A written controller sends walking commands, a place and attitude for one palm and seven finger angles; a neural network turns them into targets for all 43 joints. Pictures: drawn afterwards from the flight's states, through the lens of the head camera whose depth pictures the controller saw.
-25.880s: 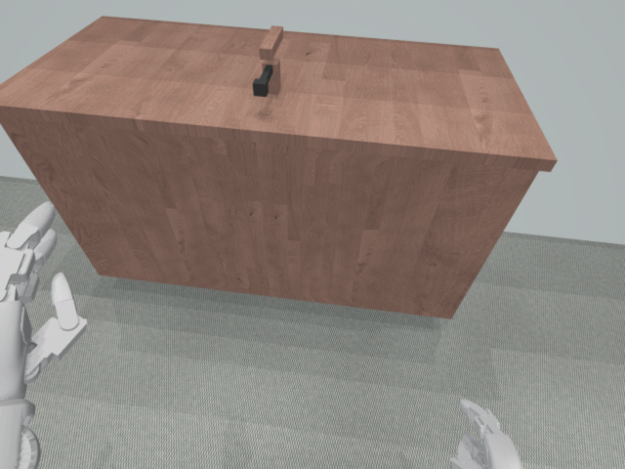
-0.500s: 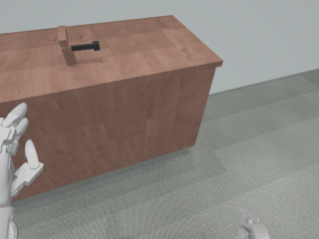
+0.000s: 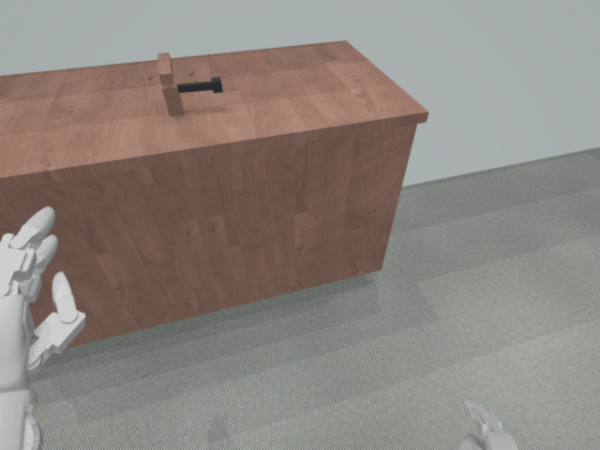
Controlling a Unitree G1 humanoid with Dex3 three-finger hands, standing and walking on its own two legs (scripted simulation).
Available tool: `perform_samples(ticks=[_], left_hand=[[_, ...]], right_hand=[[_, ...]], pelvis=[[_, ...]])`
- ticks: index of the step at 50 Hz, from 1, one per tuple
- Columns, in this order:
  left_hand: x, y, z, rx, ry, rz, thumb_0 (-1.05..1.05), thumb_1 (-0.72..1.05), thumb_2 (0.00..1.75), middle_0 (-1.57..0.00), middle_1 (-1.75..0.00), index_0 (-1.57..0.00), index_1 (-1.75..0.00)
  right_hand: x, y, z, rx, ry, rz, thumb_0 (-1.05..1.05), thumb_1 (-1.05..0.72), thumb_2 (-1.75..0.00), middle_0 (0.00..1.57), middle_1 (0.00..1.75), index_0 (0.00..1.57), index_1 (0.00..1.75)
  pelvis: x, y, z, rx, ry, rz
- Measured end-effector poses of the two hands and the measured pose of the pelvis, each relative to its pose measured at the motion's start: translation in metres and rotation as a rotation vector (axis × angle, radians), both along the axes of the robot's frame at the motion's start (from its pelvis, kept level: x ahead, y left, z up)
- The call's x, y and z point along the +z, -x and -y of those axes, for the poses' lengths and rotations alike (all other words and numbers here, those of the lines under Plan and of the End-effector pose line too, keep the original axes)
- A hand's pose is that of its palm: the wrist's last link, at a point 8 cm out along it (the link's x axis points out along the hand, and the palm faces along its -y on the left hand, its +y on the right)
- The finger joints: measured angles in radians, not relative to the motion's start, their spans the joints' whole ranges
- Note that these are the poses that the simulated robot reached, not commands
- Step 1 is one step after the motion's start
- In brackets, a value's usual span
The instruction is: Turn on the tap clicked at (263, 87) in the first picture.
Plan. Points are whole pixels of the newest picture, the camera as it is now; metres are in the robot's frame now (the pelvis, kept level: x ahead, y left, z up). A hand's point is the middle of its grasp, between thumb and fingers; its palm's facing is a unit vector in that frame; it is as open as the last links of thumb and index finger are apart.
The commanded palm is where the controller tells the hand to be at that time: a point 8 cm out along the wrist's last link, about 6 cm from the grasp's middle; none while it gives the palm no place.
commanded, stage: stop stepping back and stand still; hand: left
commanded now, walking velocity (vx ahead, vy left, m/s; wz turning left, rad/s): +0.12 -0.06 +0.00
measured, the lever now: (216, 85) +0.92 +0.27 +0.09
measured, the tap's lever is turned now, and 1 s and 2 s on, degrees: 86 86 86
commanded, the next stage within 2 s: stand and check the lever's angle in 0.46 s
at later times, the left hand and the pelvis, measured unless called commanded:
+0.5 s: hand (75, 320) +0.20 +0.23 +0.17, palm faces +0.43 -0.81 -0.40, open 7.4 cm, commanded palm +0.13 +0.27 +0.18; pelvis -0.03 -0.01 -0.01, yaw +1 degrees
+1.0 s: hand (109, 292) +0.24 +0.22 +0.16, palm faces +0.38 -0.84 -0.40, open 7.4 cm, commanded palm +0.18 +0.26 +0.18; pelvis +0.02 -0.02 +0.00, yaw +0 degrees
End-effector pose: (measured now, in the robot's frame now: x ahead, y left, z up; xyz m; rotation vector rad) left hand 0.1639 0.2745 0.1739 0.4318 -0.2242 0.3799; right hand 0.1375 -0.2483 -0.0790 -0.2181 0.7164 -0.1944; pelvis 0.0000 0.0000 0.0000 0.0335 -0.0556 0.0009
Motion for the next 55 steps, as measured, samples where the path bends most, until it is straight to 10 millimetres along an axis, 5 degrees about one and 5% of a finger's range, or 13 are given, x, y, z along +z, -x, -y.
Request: perform_samples(ticks=[8, 16, 27, 35, 44, 55], left_hand=[[0.021, 0.005, -0.004, 0.004, -0.069, 0.063, 0.01, 0.89, 0.9, -0.21, -0.3, -0.21, -0.3], [0.0, 0.028, 0.013, 0.021, -0.023, -0.008, 0.01, 0.89, 0.9, -0.21, -0.3, -0.21, -0.3], [0.014, 0.004, 0.008, 0.015, -0.082, 0.035, 0.01, 0.89, 0.9, -0.21, -0.3, -0.21, -0.3], [0.006, -0.008, 0.031, -0.023, -0.047, -0.036, 0.01, 0.89, 0.9, -0.21, -0.3, -0.21, -0.3], [0.003, -0.026, 0.017, -0.004, -0.045, -0.056, 0.01, 0.89, 0.9, -0.21, -0.3, -0.21, -0.3], [-0.001, -0.035, 0.012, -0.014, 0.001, -0.064, 0.01, 0.89, 0.9, -0.21, -0.3, -0.21, -0.3]], right_hand=[[0.004, 0.008, -0.013, -0.002, -0.068, 0.063, 0.01, -0.91, -0.9, 0.2, 0.3, 0.2, 0.3], [-0.021, 0.012, -0.012, 0.069, -0.079, -0.044, 0.01, -0.91, -0.9, 0.21, 0.3, 0.21, 0.3], [-0.011, 0.009, -0.008, 0.022, -0.071, 0.0, 0.01, -0.91, -0.9, 0.2, 0.3, 0.2, 0.3], [-0.018, -0.003, 0.001, 0.032, -0.093, -0.057, 0.01, -0.91, -0.9, 0.21, 0.3, 0.21, 0.3], [-0.001, -0.032, 0.012, 0.006, -0.034, -0.021, 0.01, -0.91, -0.9, 0.2, 0.3, 0.2, 0.3], [0.015, -0.062, -0.003, 0.033, -0.033, 0.041, 0.01, -0.91, -0.9, 0.2, 0.3, 0.2, 0.3]], pelvis=[[0.0, 0.017, 0.004, 0.016, 0.024, 0.007], [-0.007, 0.027, 0.013, 0.02, 0.024, 0.008], [-0.006, 0.021, 0.015, 0.016, 0.015, -0.007], [-0.002, 0.005, 0.023, 0.006, 0.025, -0.024], [0.002, -0.013, 0.019, -0.001, 0.037, -0.03], [0.005, -0.022, 0.011, -0.005, 0.044, -0.038]])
